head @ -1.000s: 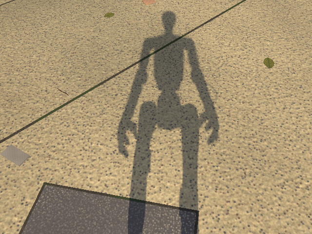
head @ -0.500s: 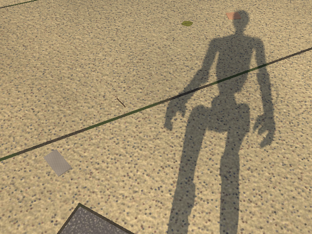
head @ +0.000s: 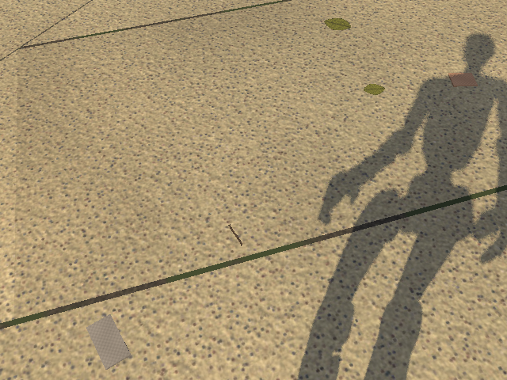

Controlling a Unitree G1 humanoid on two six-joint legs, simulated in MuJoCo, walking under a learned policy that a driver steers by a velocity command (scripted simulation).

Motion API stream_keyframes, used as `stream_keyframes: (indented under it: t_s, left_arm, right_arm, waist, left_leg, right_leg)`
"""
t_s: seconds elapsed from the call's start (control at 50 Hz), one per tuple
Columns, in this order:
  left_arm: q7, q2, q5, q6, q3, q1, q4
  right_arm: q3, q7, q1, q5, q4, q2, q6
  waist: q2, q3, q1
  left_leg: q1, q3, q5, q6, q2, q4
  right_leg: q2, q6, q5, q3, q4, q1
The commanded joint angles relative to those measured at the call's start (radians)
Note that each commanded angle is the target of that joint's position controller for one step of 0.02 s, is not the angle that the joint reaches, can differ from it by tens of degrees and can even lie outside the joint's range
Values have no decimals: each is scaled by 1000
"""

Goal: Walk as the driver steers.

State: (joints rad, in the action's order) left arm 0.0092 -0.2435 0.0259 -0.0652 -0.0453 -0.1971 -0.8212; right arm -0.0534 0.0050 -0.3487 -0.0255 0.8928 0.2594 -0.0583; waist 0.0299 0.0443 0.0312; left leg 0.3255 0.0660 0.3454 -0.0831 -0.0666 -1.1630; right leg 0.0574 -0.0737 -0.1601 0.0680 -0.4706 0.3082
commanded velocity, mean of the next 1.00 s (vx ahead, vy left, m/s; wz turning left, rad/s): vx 0.50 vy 0.00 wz -0.18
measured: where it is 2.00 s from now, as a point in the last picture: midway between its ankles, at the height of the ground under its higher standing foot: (318, 221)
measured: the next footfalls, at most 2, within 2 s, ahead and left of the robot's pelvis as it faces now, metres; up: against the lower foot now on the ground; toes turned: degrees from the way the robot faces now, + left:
left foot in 0.40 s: +0.36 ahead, +0.12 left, +0.00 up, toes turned +3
right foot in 0.96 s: +0.62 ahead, -0.07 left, +0.00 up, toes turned -19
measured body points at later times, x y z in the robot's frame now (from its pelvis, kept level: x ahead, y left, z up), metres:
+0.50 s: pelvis +0.26 +0.05 +0.00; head +0.28 +0.06 +0.45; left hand +0.25 +0.30 -0.15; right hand +0.41 -0.20 -0.11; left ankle +0.32 +0.12 -0.73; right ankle +0.12 -0.07 -0.65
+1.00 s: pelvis +0.51 +0.01 -0.02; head +0.55 +0.00 +0.43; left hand +0.74 +0.20 -0.13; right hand +0.42 -0.23 -0.16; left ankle +0.34 +0.12 -0.68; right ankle +0.58 -0.06 -0.74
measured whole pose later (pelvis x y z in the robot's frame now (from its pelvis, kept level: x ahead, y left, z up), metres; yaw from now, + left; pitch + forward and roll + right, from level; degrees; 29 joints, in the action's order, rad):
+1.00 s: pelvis +0.51 +0.01 -0.02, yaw -15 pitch +1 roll +0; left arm 0.04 -0.23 0.04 -0.04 -0.05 -0.09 -0.80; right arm -0.04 -0.02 -0.40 -0.02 0.97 0.21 -0.06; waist 0.00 0.06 0.02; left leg 0.06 -0.22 0.47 -0.02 0.06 -0.86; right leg 0.07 -0.16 -0.19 0.13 -0.61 0.44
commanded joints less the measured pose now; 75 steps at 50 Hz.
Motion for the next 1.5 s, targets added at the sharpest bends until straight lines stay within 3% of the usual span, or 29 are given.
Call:
stream_keyframes:
  t_s: [0.02, 0.14, 0.28, 0.34, 0.38, 0.4, 0.42, 0.44, 0.46, 0.48, 0.52, 0.62, 0.82, 0.88, 0.92, 0.96, 0.98, 1.0, 1.02, 1.06, 1.08, 1.12, 1.18, 1.3, 1.38, 1.42, 1.46, 1.48, 1.5]
  left_arm:
    - [2, -79, -8, -30, -16, -88, 1]
    - [6, -95, -20, -40, -18, -190, -55]
    - [0, -120, -15, -33, -20, -286, -100]
    - [-9, -136, -9, -25, -23, -276, -111]
    - [-12, -141, -12, -17, -22, -256, -116]
    - [-12, -121, -18, -17, -14, -250, -102]
    - [-6, -30, -44, -19, 10, -294, -52]
    - [-9, -82, -32, -13, -9, -332, -65]
    - [-12, -119, -14, -5, -21, -263, -66]
    - [-4, -91, -15, -8, -14, -212, -57]
    - [6, -69, -2, 10, -14, -205, -66]
    - [28, -49, 1, 45, -19, -139, -53]
    - [47, -10, 6, 40, 7, 176, 67]
    - [46, -25, 9, 40, 2, 160, 77]
    - [37, -52, 11, 40, -13, 55, 53]
    - [23, -120, 25, 27, -50, -193, -19]
    - [7, -234, 31, 28, -84, -258, -25]
    - [9, -287, 4, 38, -95, -229, -7]
    - [2, -251, -16, 46, -89, -201, -17]
    - [-5, -157, -19, 42, -64, -101, -12]
    - [-9, -136, -26, 36, -56, -72, -8]
    - [-7, -131, -30, 15, -50, -73, -4]
    - [-5, -169, -28, 2, -59, -125, -12]
    - [-8, -178, -24, 11, -61, -245, -18]
    - [-19, -195, -12, 13, -64, -275, -10]
    - [-26, -213, -8, 11, -68, -231, 8]
    - [-18, -230, -9, 4, -71, -172, 26]
    - [-7, -202, -19, -4, -63, -166, 33]
    - [-4, -97, -45, -9, -36, -217, 70]
  right_arm:
    - [-8, 17, -60, -16, -46, 60, 9]
    - [11, 33, 171, -16, -120, 34, 16]
    - [29, 32, 371, -3, -179, 23, 7]
    - [21, 24, 354, -5, -181, 44, -1]
    - [3, 11, 163, -15, -116, 68, -15]
    - [-14, -1, -4, -33, -68, 117, -26]
    - [-39, -12, -124, -55, -59, 218, -29]
    - [-50, -5, -113, -13, -48, 234, -11]
    - [-34, 0, -18, 6, -60, 165, -5]
    - [-18, 4, 57, 8, -72, 101, -11]
    - [-2, -1, 102, 6, -61, 49, -27]
    - [-10, -6, 33, 11, -17, 72, -62]
    - [-3, -30, -108, 9, 55, 75, -51]
    - [-7, -40, -106, 3, 65, 102, -37]
    - [-16, -46, -84, -1, 62, 134, -23]
    - [-22, -40, -51, 5, 38, 152, -10]
    - [-4, -28, -74, 16, -14, 66, -17]
    - [-8, -13, -35, 20, -76, 74, -27]
    - [-10, -7, 80, 6, -95, 97, -37]
    - [-8, -5, 77, 12, -94, 90, -50]
    - [-7, -6, 61, -7, -92, 86, -33]
    - [-5, 2, 36, -26, -93, 67, 5]
    - [-2, 9, 118, -24, -135, 57, 25]
    - [8, 17, 347, -13, -218, 62, 22]
    - [16, 21, 431, -4, -263, 77, 6]
    - [10, 17, 371, -1, -257, 102, -3]
    - [-9, 0, 172, 1, -200, 145, -16]
    - [-23, -14, 32, -12, -175, 187, -29]
    - [-40, -31, -86, -39, -184, 272, -30]
  waist:
    - [-108, -32, -1]
    - [-93, 14, -34]
    - [-106, 22, -88]
    - [-113, 16, -61]
    - [-85, -81, 27]
    - [-46, -186, 88]
    - [137, -319, 94]
    - [202, -348, 71]
    - [75, -188, 36]
    - [32, -87, 15]
    - [47, -13, -35]
    - [26, 9, -52]
    - [28, 66, 20]
    - [52, 34, -6]
    - [81, -37, -59]
    - [32, -173, -180]
    - [-140, -271, -167]
    - [-216, -328, -133]
    - [-69, -196, -142]
    - [19, -30, -54]
    - [16, -11, -20]
    - [-16, -38, 4]
    - [-47, -23, -10]
    - [-92, -8, -103]
    - [-103, -5, -125]
    - [-116, -12, -82]
    - [-94, -93, 15]
    - [-28, -188, 82]
    - [128, -343, 92]
  left_leg:
    - [171, 23, -38, 16, 91, 9]
    - [324, -67, -204, 64, 157, 240]
    - [240, -125, -303, 53, 118, 547]
    - [168, -128, -208, 15, 90, 613]
    - [-83, -151, -202, -26, 36, 719]
    - [-329, -60, -194, -67, 121, 722]
    - [-609, 337, -83, -156, 413, 769]
    - [-616, 611, -87, -230, 505, 882]
    - [-490, 459, -31, -199, 454, 887]
    - [-347, 331, -61, -169, 408, 933]
    - [-194, 161, -149, -93, 326, 1004]
    - [-195, -20, -328, -76, 295, 1063]
    - [-375, -232, -641, -33, 296, 1004]
    - [-456, -278, -973, -19, 317, 877]
    - [-478, -302, -1208, -19, 327, 681]
    - [-300, -316, -980, 1, 310, 271]
    - [34, -319, -334, 41, 210, -79]
    - [341, -141, 213, 73, 11, -322]
    - [451, -21, 101, 62, 100, -302]
    - [366, -33, -23, 66, 167, -115]
    - [304, -33, -27, 83, 179, -60]
    - [236, -45, -34, 110, 182, 2]
    - [278, -70, -121, 138, 181, 121]
    - [365, -66, -303, 144, 144, 394]
    - [330, -55, -298, 120, 104, 527]
    - [198, -41, -253, 96, 85, 605]
    - [-95, -63, -201, 61, 38, 677]
    - [-316, 9, -174, 26, 123, 718]
    - [-570, 331, 29, -33, 407, 760]
  right_leg:
    - [-278, -136, 141, -330, 283, -143]
    - [-234, -139, 223, -195, 358, -189]
    - [-249, -108, 369, -141, 305, -289]
    - [-283, -93, 505, -145, 225, -353]
    - [-244, -63, 683, -98, -8, -341]
    - [-203, -42, 537, -65, -217, -203]
    - [-85, 3, 73, 8, -564, 106]
    - [5, 1, -372, -58, -743, 276]
    - [-64, -11, -306, -120, -789, 337]
    - [-99, -11, -227, -127, -746, 325]
    - [-141, 1, -156, -126, -650, 245]
    - [-152, 29, -10, -118, -614, 314]
    - [-115, 6, 161, 32, -214, 361]
    - [-54, -48, 41, 86, -158, 273]
    - [12, -98, -69, 113, -146, 142]
    - [14, -171, -69, 24, -15, -208]
    - [-259, -268, -101, -354, 0, -494]
    - [-425, -405, -6, -845, 154, -632]
    - [-386, -359, -5, -681, 180, -551]
    - [-300, -260, 149, -472, 226, -288]
    - [-251, -236, 230, -401, 239, -207]
    - [-202, -226, 335, -337, 246, -152]
    - [-164, -210, 349, -307, 265, -125]
    - [-151, -164, 336, -354, 235, -250]
    - [-180, -153, 411, -407, 170, -326]
    - [-189, -119, 443, -433, 127, -301]
    - [-141, -74, 580, -414, -58, -229]
    - [-70, -49, 480, -360, -276, -134]
    - [24, -19, 41, -255, -583, 69]
Over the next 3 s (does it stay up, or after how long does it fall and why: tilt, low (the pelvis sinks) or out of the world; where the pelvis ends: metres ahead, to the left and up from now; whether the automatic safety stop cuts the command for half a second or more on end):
stays up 1.33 -0.62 0.01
